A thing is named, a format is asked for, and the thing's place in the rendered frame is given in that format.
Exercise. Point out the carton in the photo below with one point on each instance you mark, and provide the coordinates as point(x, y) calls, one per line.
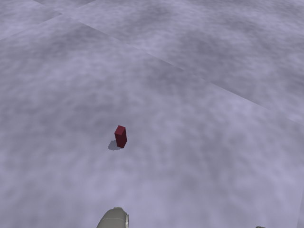
point(120, 135)

